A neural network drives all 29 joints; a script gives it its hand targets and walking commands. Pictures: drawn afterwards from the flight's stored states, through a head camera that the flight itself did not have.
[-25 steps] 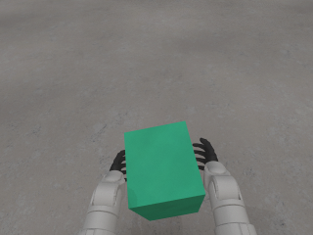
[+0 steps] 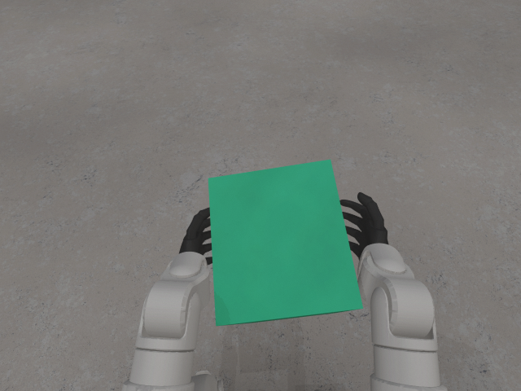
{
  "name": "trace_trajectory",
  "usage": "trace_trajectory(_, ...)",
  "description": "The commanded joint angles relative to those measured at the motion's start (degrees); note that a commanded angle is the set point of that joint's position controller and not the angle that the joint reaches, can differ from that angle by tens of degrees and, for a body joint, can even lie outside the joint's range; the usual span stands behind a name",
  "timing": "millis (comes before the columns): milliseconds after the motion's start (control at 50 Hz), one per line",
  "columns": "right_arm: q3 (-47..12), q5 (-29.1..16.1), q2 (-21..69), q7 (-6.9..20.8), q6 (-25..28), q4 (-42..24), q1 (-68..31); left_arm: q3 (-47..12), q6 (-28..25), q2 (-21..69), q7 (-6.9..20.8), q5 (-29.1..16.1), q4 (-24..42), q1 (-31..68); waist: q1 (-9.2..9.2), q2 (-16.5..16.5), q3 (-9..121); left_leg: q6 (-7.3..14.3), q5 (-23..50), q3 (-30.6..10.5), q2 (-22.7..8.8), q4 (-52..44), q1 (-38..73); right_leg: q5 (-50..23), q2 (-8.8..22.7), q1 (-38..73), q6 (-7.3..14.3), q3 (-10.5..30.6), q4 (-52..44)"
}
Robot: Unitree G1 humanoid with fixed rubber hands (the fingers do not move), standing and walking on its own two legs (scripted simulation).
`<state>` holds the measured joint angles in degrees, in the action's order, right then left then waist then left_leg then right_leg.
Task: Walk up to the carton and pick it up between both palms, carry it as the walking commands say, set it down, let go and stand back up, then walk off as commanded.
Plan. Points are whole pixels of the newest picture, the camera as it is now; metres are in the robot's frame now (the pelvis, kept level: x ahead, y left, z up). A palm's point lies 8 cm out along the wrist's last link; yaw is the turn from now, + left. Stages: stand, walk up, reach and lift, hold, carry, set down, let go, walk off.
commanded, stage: carry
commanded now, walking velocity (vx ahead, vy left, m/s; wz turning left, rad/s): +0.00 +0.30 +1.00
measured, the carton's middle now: (283, 257) +0.32 -0.05 +0.00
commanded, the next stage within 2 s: none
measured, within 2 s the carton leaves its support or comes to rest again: neither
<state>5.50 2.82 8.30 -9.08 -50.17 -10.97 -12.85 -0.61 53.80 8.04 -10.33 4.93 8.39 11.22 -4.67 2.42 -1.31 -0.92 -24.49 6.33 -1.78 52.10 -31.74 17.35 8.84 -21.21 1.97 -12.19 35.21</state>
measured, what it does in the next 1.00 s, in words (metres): steps to the left, turning left: left foot, then right foot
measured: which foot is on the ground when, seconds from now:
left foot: up 0.00-0.22, down 0.24-0.54, up 0.56-0.80, down 0.82-1.00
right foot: down 0.00-0.24, up 0.26-0.50, down 0.52-0.82, up 0.84-1.00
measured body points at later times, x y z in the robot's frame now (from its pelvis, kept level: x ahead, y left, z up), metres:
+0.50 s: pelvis -0.03 +0.16 -0.02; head +0.05 +0.17 +0.42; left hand +0.17 +0.40 +0.03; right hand +0.30 +0.17 +0.03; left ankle +0.04 +0.24 -0.73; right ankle +0.01 +0.06 -0.71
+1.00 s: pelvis -0.12 +0.30 -0.03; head -0.09 +0.34 +0.42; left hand -0.04 +0.60 +0.02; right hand +0.17 +0.45 +0.04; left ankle -0.15 +0.46 -0.73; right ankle -0.05 +0.20 -0.71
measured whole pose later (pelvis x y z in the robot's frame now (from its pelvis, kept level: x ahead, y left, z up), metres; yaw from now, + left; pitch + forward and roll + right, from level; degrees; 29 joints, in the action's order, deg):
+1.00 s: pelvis -0.12 +0.30 -0.03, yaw +49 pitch +3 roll +1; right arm 2.1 1.8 8.6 -12.0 -65.0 -16.5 -13.9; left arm 1.9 69.1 7.8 -12.8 1.6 19.2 9.9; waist 1.0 1.9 -2.9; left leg -0.6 -11.0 -1.1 2.1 39.4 -31.1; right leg 34.1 8.1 -25.1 -4.7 -8.4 54.6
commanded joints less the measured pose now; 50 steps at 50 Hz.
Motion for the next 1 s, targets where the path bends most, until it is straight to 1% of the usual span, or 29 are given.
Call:
trace_trajectory(0,-39.76,-19.44,54.42,8.82,-7.14,-13.43,-18.37,-25.35,-0.41,49.38,6.69,-14.43,25.74,20.39,6.37,7.23,27.33,-1.62,-1.4,-1.04,-2.53,3.65,-12.78,-47.3,18.6,32.79,5.63,13.98,-3.84)
trace_trajectory(40,-38.87,-18.73,55.32,7.4,-9.77,-13.37,-15.5,-25.81,2.23,49.15,5.88,-15.61,28.59,21.39,6.49,7.23,26.68,-1.39,-0.61,-0.78,-3.05,0.08,-13.26,-52.79,19.26,36.35,5.33,11.67,-1.82)
trace_trajectory(120,-38.31,-17.51,53.96,6.16,-12.78,-15.91,-15.22,-25.83,5.48,48.75,5.77,-16.22,27.53,19.7,5.56,19.08,23.7,-0.88,1.71,1.59,-2.37,-12.12,-0.78,-42.26,19.21,25.43,0.84,2.57,-3.35)
trace_trajectory(160,-37.54,-17.07,53.17,5.85,-13.45,-16.9,-13.91,-26.02,6.87,49.63,6.26,-15.89,24.84,16.84,5.16,18.36,23.65,-0.85,4.81,4.39,-0.26,-22.48,7.13,-35.53,17.03,21.04,-2.16,-0.42,1.06)
trace_trajectory(180,-36.42,-17.48,54.43,5.96,-13.33,-15.98,-15.67,-27.18,6.75,51.03,6.31,-17.41,26.93,22.12,3.95,9.92,25.36,0.47,6.87,3.66,0.39,-27.39,17.24,-25.12,15.04,13.34,-3.13,-1.94,9.38)
trace_trajectory(200,-35.15,-15.75,56.92,6.05,-14.12,-10.93,-10.89,-29.01,7.82,51.22,6.2,-17.35,26.38,21.82,3.77,-1.12,24.25,2.32,15.18,-2.6,-3.49,-32.91,24.65,2.9,10.05,4.44,-4.46,-2.8,17.71)
trace_trajectory(220,-33.75,-15.08,54.86,5.59,-13.4,-12.56,-13.61,-30.86,7.73,51.35,6.32,-18.68,27.96,25.73,3.53,-15.51,22.52,6.07,38.83,-17.65,-13.93,-29.74,28.71,22.04,2.87,-10.8,-7.41,-3.12,29.74)
trace_trajectory(240,-30.82,-12.66,52.88,5.49,-13.63,-9.26,-7.16,-32.3,8.53,50.3,6.45,-19.94,27.71,23.99,3.61,-23.19,23.06,9.66,44.63,-25.75,-16.64,-28.12,29.19,28.96,-0.92,-15.93,-8.02,1.87,35.59)
trace_trajectory(280,-30.35,-13.28,55.97,5.82,-13.07,-10.37,-6.71,-37.67,7.95,54.31,7.17,-23.86,31.29,28.5,4.64,-24.23,27.03,10.28,48.56,-15.67,-11.6,-20.19,32.02,19.33,1.97,-16.9,-6.99,8.2,35.8)
trace_trajectory(320,-31.55,-15.44,55.93,6.43,-11.0,-17.76,-11.09,-38.57,6.45,58.17,7.48,-26.35,33.27,29.2,4.57,-15.9,30.3,8.81,50.92,-11.6,-7.65,-19.06,35.48,14.62,0.1,-15.44,-6.81,6.57,31.14)
trace_trajectory(360,-31.63,-14.5,56.16,6.53,-10.9,-14.87,-7.68,-37.72,5.86,57.11,7.3,-26.04,33.19,28.33,4.17,-16.14,33.06,10.16,53.1,-14.15,-8.57,-19.85,34.17,14.21,-0.84,-11.19,-7.03,6.12,26.81)
trace_trajectory(400,-33.8,-14.93,57.02,6.11,-9.87,-18.54,-11.87,-37.17,4.43,57.4,7.61,-27.49,35.84,31.86,4.16,-8.5,31.26,9.35,52.77,-17.61,-7.69,-23.52,31.98,15.38,-3.59,-5.71,-6.68,4.47,19.36)
trace_trajectory(460,-35.72,-15.12,55.0,5.54,-10.26,-19.94,-13.11,-32.94,4.73,54.27,7.64,-25.01,32.34,27.38,5.03,-6.98,30.15,3.89,43.64,-18.84,-6.09,-26.99,16.41,11.97,-3.75,10.8,-3.32,5.69,3.7)
trace_trajectory(480,-37.3,-14.9,54.49,5.48,-10.51,-21.76,-11.96,-31.43,5.27,55.0,7.89,-23.69,28.76,19.12,6.04,-4.56,30.84,1.25,35.78,-15.51,-3.67,-25.97,9.54,6.81,-0.43,21.0,-1.04,7.61,-4.35)
trace_trajectory(500,-38.37,-15.2,55.47,5.18,-11.39,-21.14,-12.21,-28.78,5.44,54.48,7.85,-22.58,27.36,18.28,6.59,9.73,32.99,-1.94,20.9,-9.37,0.67,-14.4,0.02,-3.88,12.65,33.58,1.89,17.55,-15.89)
trace_trajectory(520,-39.05,-15.37,52.88,5.06,-11.95,-24.24,-14.72,-27.15,6.11,53.67,8.06,-21.5,24.79,17.04,5.3,26.33,30.68,-1.95,-6.0,-6.0,3.42,11.04,-11.52,-23.32,32.07,32.98,8.74,32.35,-14.33)
trace_trajectory(560,-40.52,-17.58,53.28,5.86,-12.07,-25.39,-18.77,-27.4,5.45,54.12,7.41,-20.28,27.36,18.94,5.33,15.74,23.11,-2.11,-3.44,-12.38,-3.93,19.34,-13.01,-34.23,28.78,25.03,7.88,23.84,-10.53)
trace_trajectory(580,-40.09,-18.35,55.49,6.15,-13.22,-20.2,-15.74,-27.17,6.04,53.36,7.04,-20.3,28.46,20.63,4.71,8.22,23.32,-2.29,0.5,-11.17,-5.45,12.61,-13.32,-35.57,25.26,27.57,4.88,16.5,-8.19)
trace_trajectory(620,-40.24,-19.72,55.42,7.25,-12.68,-21.33,-17.89,-29.87,6.09,53.16,6.87,-19.58,31.91,25.98,4.73,2.19,20.73,-1.62,2.05,-6.36,-3.77,4.53,-7.78,-38.65,20.12,23.66,1.37,6.13,-4.32)
trace_trajectory(660,-39.63,-20.15,57.48,7.64,-13.96,-16.6,-14.86,-29.69,6.78,51.21,5.66,-18.53,33.27,25.94,5.13,3.43,18.51,-1.69,0.75,-1.11,-1.01,-2.07,-3.24,-37.13,19.7,19.64,-0.31,2.46,-5.03)
trace_trajectory(740,-38.8,-19.64,55.06,6.97,-16.18,-15.27,-15.56,-25.52,8.84,48.41,5.54,-16.1,26.71,19.5,5.22,16.19,19.78,-2.71,2.37,5.96,2.68,-15.78,7.72,-33.62,17.6,16.08,-3.08,-3.01,-0.95)
trace_trajectory(780,-36.01,-17.11,55.21,6.7,-17.05,-9.01,-9.1,-27.45,9.67,47.21,5.78,-17.16,26.87,23.32,3.25,8.63,22.94,-1.59,7.07,4.01,2.99,-28.24,18.91,-23.79,12.53,13.29,-5.22,-6.78,15.53)
trace_trajectory(800,-35.98,-16.87,55.05,6.85,-17.38,-7.72,-12.66,-26.76,10.45,48.02,5.82,-15.76,22.1,22.48,3.72,0.15,19.9,0.98,14.81,-7.68,-3.36,-31.84,22.37,5.95,7.87,1.45,-6.88,-5.08,22.94)
trace_trajectory(820,-34.74,-15.78,51.94,6.23,-16.91,-8.78,-13.35,-26.16,10.94,47.79,6.01,-15.28,20.02,19.94,4.31,-18.2,19.95,5.94,45.68,-25.76,-14.81,-27.74,25.64,25.54,0.82,-11.24,-9.94,-4.4,34.09)
trace_trajectory(840,-34.77,-16.59,53.48,6.34,-16.2,-9.63,-15.06,-28.53,10.44,48.83,6.19,-17.82,23.63,24.13,4.41,-20.38,18.03,9.56,49.62,-31.93,-13.5,-26.92,22.17,30.24,-1.26,-14.44,-9.3,3.28,36.36)
trace_trajectory(880,-35.11,-17.22,56.78,6.53,-15.71,-11.81,-16.94,-31.58,10.43,54.08,6.93,-19.63,22.17,26.22,5.29,-20.25,25.95,7.01,53.64,-18.34,-8.63,-18.18,27.89,20.42,0.15,-11.34,-7.53,6.61,28.89)
trace_trajectory(920,-34.38,-17.83,57.9,7.44,-14.09,-13.61,-15.84,-35.11,8.77,56.61,7.02,-23.13,29.27,30.81,4.59,-24.3,29.79,4.8,58.09,-13.85,-5.16,-17.19,31.38,15.7,-2.24,-8.51,-6.18,4.21,18.48)
trace_trajectory(960,-33.3,-16.14,59.18,7.18,-13.51,-11.75,-14.43,-36.24,7.78,58.18,7.08,-24.95,31.23,34.97,5.06,-21.87,29.94,1.32,49.28,-13.36,-3.97,-19.64,18.76,12.98,-1.95,7.03,-3.87,5.02,5.18)
trace_trajectory(980,-33.56,-15.45,58.56,6.97,-13.55,-12.25,-13.03,-34.59,7.68,57.35,7.43,-24.57,30.77,31.96,6.34,-15.11,30.96,-2.43,34.93,-12.07,-0.98,-19.03,4.93,6.36,2.68,21.35,-0.57,9.47,-5.97)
